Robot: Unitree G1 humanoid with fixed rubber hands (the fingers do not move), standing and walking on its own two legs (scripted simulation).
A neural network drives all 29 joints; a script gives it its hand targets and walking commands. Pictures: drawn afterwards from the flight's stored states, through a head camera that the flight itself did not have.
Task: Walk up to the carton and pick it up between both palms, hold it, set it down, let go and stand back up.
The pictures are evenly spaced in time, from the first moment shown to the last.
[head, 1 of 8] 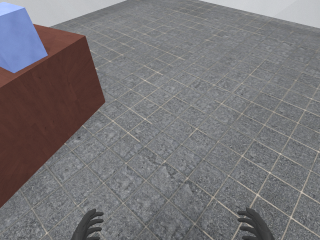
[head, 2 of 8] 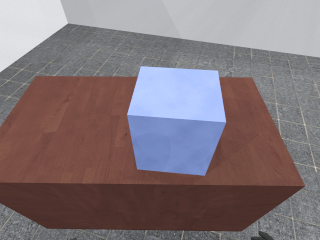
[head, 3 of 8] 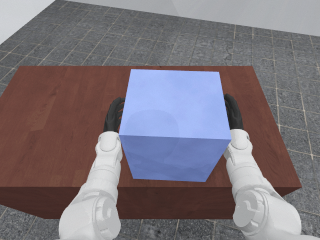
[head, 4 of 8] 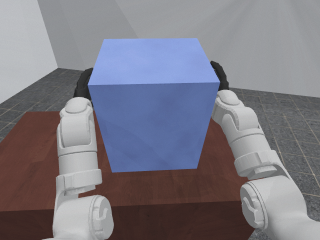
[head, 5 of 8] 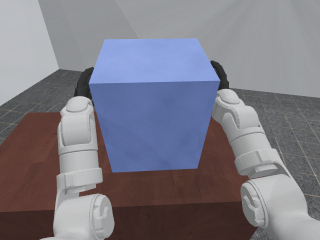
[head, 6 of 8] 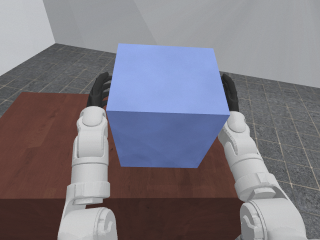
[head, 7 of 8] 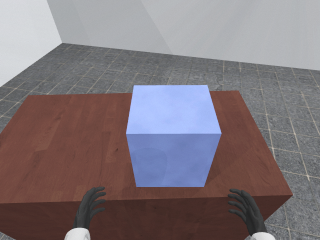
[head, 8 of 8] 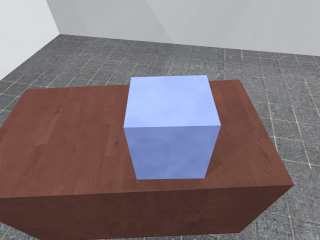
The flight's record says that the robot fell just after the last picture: no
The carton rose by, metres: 0.23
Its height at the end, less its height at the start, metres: +0.00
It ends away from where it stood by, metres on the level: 0.02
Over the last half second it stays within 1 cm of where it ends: yes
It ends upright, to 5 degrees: yes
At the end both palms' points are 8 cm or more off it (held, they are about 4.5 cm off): yes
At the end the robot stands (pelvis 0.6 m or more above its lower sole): yes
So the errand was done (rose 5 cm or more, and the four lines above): yes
